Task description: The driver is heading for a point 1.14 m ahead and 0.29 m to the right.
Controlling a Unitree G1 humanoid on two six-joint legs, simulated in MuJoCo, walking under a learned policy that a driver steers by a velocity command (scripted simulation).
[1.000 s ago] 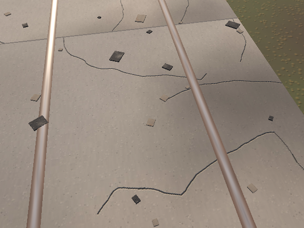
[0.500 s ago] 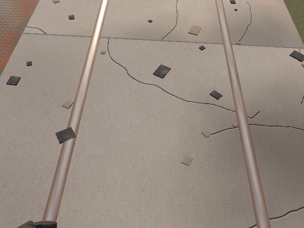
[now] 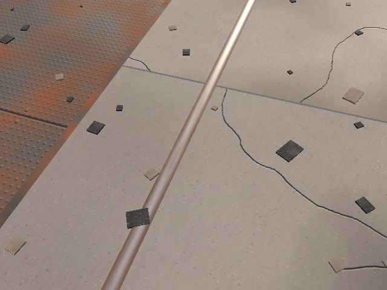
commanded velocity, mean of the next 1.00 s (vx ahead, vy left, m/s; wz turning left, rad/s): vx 0.50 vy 0.00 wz -0.44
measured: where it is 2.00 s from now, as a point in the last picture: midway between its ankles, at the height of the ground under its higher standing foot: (296, 163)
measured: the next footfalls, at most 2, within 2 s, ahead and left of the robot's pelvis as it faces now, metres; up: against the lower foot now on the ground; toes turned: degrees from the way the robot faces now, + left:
left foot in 0.20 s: +0.28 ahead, +0.15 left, +0.00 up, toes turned -5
right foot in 0.72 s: +0.49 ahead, -0.17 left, +0.00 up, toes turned -24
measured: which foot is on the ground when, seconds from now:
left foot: up 0.00-0.18, down 0.20-0.74, up 0.76-1.00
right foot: down 0.00-0.20, up 0.22-0.70, down 0.72-1.00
